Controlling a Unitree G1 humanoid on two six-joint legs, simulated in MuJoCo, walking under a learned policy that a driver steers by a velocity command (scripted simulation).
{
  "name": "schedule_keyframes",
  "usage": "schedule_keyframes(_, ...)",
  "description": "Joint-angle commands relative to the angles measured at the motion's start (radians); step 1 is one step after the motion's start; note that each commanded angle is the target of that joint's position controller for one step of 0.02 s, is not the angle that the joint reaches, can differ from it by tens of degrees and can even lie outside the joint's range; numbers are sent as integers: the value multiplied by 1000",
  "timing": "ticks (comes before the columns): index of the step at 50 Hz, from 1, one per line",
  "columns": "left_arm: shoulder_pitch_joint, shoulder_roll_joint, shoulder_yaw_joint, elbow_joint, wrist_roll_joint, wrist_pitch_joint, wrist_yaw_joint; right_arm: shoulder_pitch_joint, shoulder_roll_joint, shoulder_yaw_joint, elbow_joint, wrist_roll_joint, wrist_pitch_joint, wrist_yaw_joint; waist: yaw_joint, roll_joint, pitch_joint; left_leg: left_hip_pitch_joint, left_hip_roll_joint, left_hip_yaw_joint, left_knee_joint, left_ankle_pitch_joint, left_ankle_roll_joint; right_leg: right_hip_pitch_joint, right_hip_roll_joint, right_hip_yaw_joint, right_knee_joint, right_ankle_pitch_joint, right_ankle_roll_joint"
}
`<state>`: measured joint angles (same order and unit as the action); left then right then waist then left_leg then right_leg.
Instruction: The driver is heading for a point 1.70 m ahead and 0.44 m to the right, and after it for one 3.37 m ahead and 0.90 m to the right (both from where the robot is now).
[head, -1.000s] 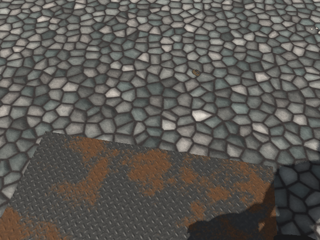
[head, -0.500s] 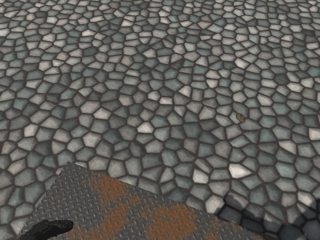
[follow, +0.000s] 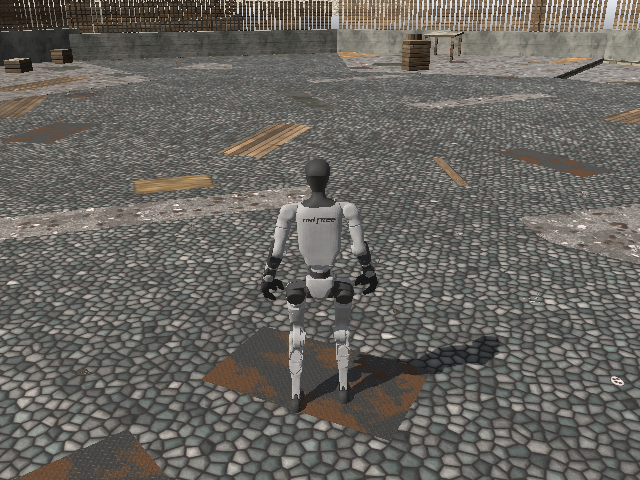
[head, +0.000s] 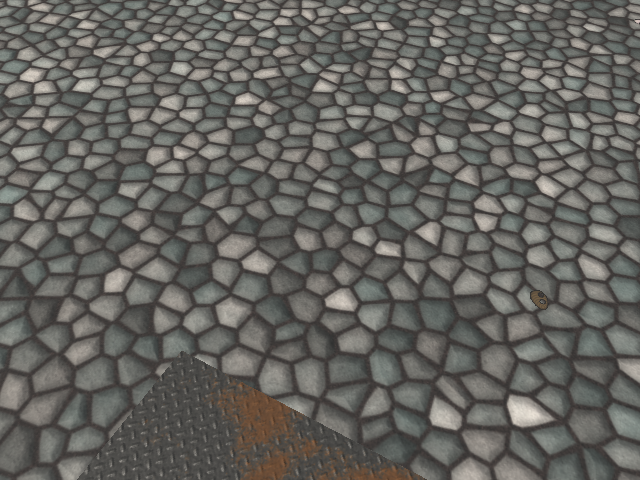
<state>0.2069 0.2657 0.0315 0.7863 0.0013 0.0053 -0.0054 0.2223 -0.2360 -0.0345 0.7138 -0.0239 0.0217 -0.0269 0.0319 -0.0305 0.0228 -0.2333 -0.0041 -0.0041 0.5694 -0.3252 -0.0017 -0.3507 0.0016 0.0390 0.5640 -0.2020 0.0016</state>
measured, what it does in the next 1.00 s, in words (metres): steps on the spot, turning right: left foot, then right foot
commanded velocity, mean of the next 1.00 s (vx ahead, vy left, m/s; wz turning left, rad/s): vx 0.04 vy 0.00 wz -0.43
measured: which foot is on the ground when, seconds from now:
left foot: down 0.00-0.16, up 0.18-0.52, down 0.54-0.94, up 0.96-1.00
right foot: down 0.00-0.54, up 0.56-0.92, down 0.94-1.00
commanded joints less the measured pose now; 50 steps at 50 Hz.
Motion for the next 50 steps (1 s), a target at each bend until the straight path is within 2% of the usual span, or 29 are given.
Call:
schedule_keyframes(1,-47,111,41,-88,-10,-8,1,-1,-197,-65,-63,13,-17,-24,-33,199,6,-4,246,-192,-191,175,140,-88,3,-31,124,-79,-19)
schedule_keyframes(4,-36,94,47,-104,-9,1,-12,-37,-188,-69,-80,24,-17,-39,-30,179,-15,21,305,-194,-123,387,177,-109,-21,-44,201,-155,-30)
schedule_keyframes(6,-12,97,52,-107,-12,4,-20,-48,-191,-75,-83,35,-12,-42,-19,132,-29,4,267,-128,-47,393,132,-39,-18,-45,87,-24,-55)
schedule_keyframes(7,-11,147,67,-117,-9,4,-17,-11,-184,-78,-81,28,-12,-42,-39,28,-38,-36,190,-47,56,282,75,18,-50,47,7,241,-87)
schedule_keyframes(8,10,227,90,-119,-4,3,-11,-22,-150,-71,-111,12,-11,-41,-55,-190,-55,-168,28,92,255,111,-26,98,-164,307,-102,388,-196)
schedule_keyframes(9,107,233,90,-114,12,-4,-11,-116,-129,-59,-137,7,-10,-43,39,-277,-101,-350,-72,18,485,-315,-61,256,-289,543,-211,478,-333)
schedule_keyframes(10,123,220,77,-116,23,-22,-10,-99,-119,-57,-137,18,-13,-37,35,-186,-170,-392,-46,-95,635,-376,-53,320,-322,558,-213,461,-349)
schedule_keyframes(12,16,212,77,-147,-4,-31,3,-75,-135,-63,-113,26,-10,-34,-10,-33,-140,-422,-8,-111,659,-254,-52,281,-270,431,-180,418,-279)
schedule_keyframes(13,-17,195,71,-155,-13,-24,16,-83,-148,-68,-108,19,-12,-39,-17,-27,-138,-397,11,-114,602,-190,-56,255,-241,388,-185,382,-248)
schedule_keyframes(15,-35,186,70,-160,-14,1,28,-74,-121,-61,-103,23,-17,-34,-30,-69,-130,-324,-10,-78,484,-126,-74,203,-173,331,-198,336,-220)
schedule_keyframes(18,-29,196,80,-169,-13,20,43,-82,-101,-51,-99,32,-26,-22,-16,-91,-141,-253,-31,-75,301,-88,-86,198,-154,336,-202,258,-216)
schedule_keyframes(23,-64,206,91,-192,-18,40,38,-62,-130,-60,-93,38,-42,3,-13,-146,-120,-125,-55,-75,78,-35,-67,131,-149,438,-218,128,-208)
schedule_keyframes(25,-96,200,91,-201,-32,48,38,-12,-129,-67,-76,36,-51,12,-47,-140,-112,-25,-58,-52,-109,81,-39,91,-117,446,-187,83,-171)
schedule_keyframes(26,-85,183,87,-201,-37,49,40,9,-147,-76,-68,30,-52,11,-54,-116,-112,58,-20,-66,-188,142,-16,36,-78,426,-154,6,-132)
schedule_keyframes(27,-53,138,75,-203,-27,48,39,31,-213,-92,-76,12,-49,5,-39,30,-125,153,170,-239,-252,127,55,-79,0,333,15,-202,-73)
schedule_keyframes(28,-56,132,79,-231,-28,35,37,-4,-286,-105,-86,-23,-41,7,-10,301,-69,100,357,-493,-318,225,207,-257,158,127,241,-401,-16)
schedule_keyframes(29,-40,205,102,-218,-8,23,36,-49,-242,-94,-113,-39,-50,7,-12,249,-60,28,421,-526,-325,224,280,-261,77,144,475,-403,21)
schedule_keyframes(30,-14,236,117,-190,-17,27,32,-115,-183,-77,-129,-26,-53,1,15,183,-46,1,360,-418,-310,204,247,-250,62,141,566,-331,33)
schedule_keyframes(32,29,198,113,-150,-16,48,37,-163,-142,-62,-139,10,-52,-9,18,152,-25,26,255,-255,-285,195,182,-278,51,111,667,-212,69)
schedule_keyframes(34,0,161,99,-168,-24,53,30,-131,-140,-56,-133,10,-44,-18,-10,155,-17,42,225,-163,-279,277,191,-290,37,61,667,-164,96)
schedule_keyframes(36,-68,132,85,-201,-28,49,26,-61,-154,-61,-116,3,-34,-25,-60,174,-33,129,234,-147,-270,314,213,-312,16,37,558,-153,114)
schedule_keyframes(40,-88,88,56,-224,-12,41,13,-45,-206,-76,-101,14,-23,-12,-76,201,-80,148,266,-119,-235,407,235,-157,-13,-8,315,-242,102)
schedule_keyframes(43,-71,101,52,-216,-20,39,3,-9,-231,-81,-79,38,-22,6,-89,217,-79,79,273,-141,-288,64,234,-26,8,-78,139,-237,58)
schedule_keyframes(45,8,93,50,-176,-21,28,-6,-23,-221,-72,-64,56,-26,16,-36,194,-45,-21,258,-136,-278,-83,208,141,27,-107,-85,-104,-5)
schedule_keyframes(46,64,97,52,-147,-22,21,-6,-12,-193,-60,-51,56,-32,22,-8,168,-42,-89,232,-108,-238,-99,174,265,42,-111,-173,-77,-34)
schedule_keyframes(47,146,117,58,-122,-25,14,-1,-18,-135,-40,-46,41,-44,30,26,107,-82,-200,185,-49,-116,-115,113,439,-29,-5,-188,-78,-58)
schedule_keyframes(48,240,219,78,-110,-12,9,12,-64,-41,-10,-93,7,-63,43,41,-159,-131,-435,63,105,228,-228,7,589,-276,343,-234,-123,-154)
schedule_keyframes(49,254,284,95,-116,1,-15,0,-149,-135,-37,-136,33,-78,35,88,-198,-47,-588,24,29,405,-310,-9,455,-406,592,-351,-255,-313)
schedule_keyframes(50,199,219,76,-124,3,-39,-1,-155,-194,-58,-132,55,-84,33,65,-134,36,-636,73,-28,494,-228,1,415,-379,554,-386,-361,-316)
